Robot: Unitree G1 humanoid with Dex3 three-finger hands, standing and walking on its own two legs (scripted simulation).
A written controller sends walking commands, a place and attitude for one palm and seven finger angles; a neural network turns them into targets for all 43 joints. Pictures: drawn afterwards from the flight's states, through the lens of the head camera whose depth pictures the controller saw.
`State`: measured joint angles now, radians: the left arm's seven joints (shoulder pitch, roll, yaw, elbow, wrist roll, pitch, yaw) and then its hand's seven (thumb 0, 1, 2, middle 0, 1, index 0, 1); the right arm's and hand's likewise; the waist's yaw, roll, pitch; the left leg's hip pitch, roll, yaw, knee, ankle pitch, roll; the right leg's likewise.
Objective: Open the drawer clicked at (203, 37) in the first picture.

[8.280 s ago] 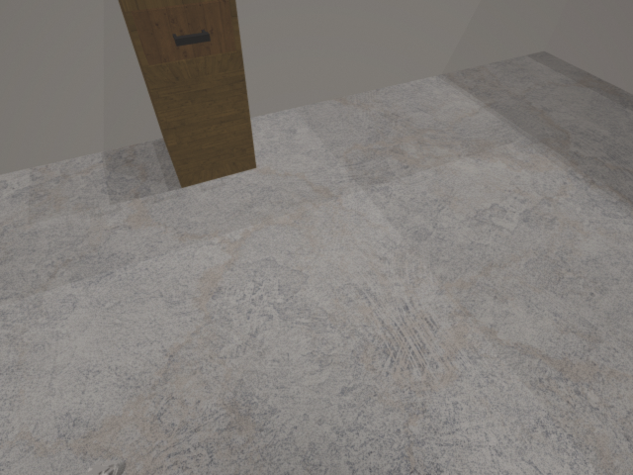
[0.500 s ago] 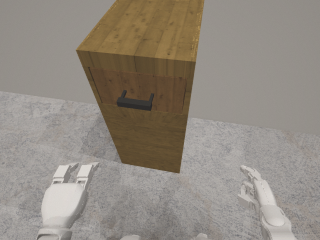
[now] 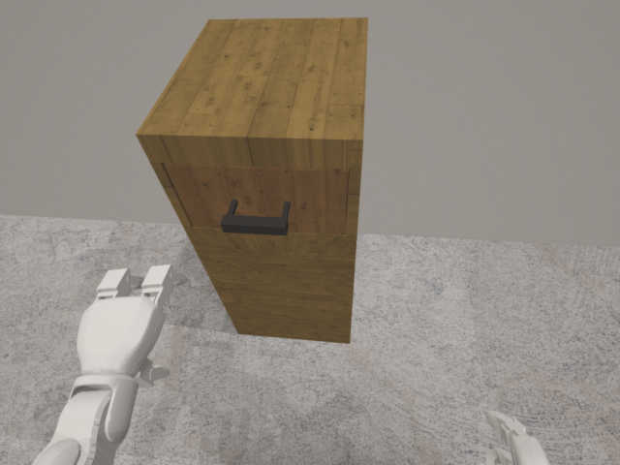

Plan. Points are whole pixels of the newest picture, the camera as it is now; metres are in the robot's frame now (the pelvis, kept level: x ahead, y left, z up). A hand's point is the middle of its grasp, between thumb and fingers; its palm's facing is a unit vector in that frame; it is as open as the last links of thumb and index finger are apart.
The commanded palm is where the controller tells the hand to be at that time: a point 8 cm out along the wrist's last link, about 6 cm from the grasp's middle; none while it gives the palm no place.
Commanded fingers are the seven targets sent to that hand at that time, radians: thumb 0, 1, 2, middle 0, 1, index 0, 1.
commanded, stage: raise the hand with hooked fingers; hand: left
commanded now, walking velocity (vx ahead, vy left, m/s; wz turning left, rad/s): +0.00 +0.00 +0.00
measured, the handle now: (257, 215) +0.54 +0.17 -0.07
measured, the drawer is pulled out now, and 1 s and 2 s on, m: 0.00 0.00 0.00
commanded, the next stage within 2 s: move the hooked fingers above the handle in 0.86 s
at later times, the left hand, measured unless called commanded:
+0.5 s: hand (133, 267) +0.31 +0.25 +0.10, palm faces +0.05 -0.06 -1.00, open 13.8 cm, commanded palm +0.28 +0.25 +0.15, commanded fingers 0.00 -0.50 0.30 -0.30 -1.20 -0.30 -1.20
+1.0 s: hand (139, 273) +0.31 +0.24 +0.10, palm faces +0.06 -0.07 -1.00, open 13.8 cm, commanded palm +0.29 +0.25 +0.14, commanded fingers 0.00 -0.50 0.30 -0.30 -1.20 -0.30 -1.20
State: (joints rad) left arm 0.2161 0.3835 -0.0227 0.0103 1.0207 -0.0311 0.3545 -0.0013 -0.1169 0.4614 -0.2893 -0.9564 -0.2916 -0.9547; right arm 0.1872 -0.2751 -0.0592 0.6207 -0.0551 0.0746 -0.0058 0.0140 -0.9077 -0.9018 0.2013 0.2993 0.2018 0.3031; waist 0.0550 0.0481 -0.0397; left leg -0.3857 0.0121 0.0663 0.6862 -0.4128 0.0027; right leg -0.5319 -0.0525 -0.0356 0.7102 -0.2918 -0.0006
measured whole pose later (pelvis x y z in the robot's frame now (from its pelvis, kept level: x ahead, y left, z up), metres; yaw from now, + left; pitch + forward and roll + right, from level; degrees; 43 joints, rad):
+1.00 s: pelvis +0.00 +0.00 +0.02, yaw +0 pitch +3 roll +1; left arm -0.10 0.45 -0.05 0.13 0.96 -0.02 0.14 0.00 -0.49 0.30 -0.31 -1.20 -0.32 -1.20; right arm 0.16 -0.25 -0.03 0.64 0.00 0.11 -0.01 0.01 -0.91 -0.90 0.20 0.30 0.20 0.30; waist 0.08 0.07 -0.01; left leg -0.20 0.00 0.06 0.44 -0.29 0.01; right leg -0.34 -0.05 -0.04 0.48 -0.19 0.00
